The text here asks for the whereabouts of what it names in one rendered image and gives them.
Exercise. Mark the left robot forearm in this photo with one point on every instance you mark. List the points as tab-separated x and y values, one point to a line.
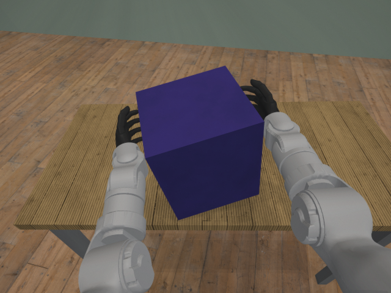
123	213

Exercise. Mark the table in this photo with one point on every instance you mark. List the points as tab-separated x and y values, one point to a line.
69	195

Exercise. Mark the robot left hand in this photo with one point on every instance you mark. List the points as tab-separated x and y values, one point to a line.
122	134

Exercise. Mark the carton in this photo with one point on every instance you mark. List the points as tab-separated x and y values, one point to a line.
203	141

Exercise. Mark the right robot upper arm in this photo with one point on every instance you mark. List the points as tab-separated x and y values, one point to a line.
336	223

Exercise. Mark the left robot upper arm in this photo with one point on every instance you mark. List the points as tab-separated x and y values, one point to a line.
120	267

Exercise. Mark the robot right hand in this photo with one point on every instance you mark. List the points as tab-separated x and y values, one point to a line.
265	104

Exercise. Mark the right robot forearm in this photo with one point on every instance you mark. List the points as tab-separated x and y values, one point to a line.
296	160

